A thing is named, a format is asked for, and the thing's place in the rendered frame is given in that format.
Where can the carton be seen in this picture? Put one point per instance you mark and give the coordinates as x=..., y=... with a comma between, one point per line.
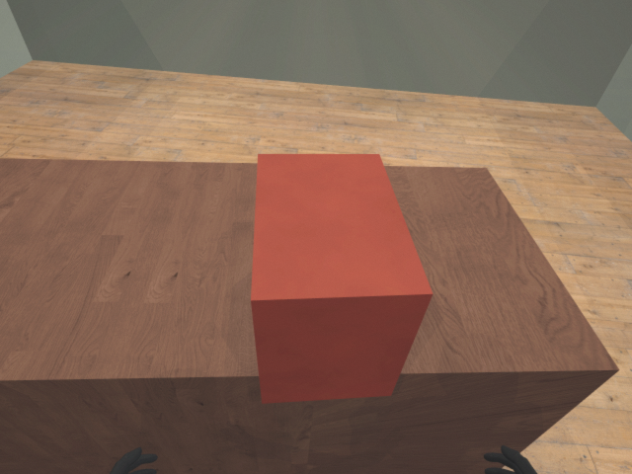
x=338, y=289

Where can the robot left hand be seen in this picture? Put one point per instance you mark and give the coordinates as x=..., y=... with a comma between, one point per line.
x=132, y=460

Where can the pedestal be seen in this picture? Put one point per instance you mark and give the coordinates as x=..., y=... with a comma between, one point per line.
x=126, y=322

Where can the robot right hand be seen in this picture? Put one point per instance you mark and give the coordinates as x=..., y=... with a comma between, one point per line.
x=512, y=459

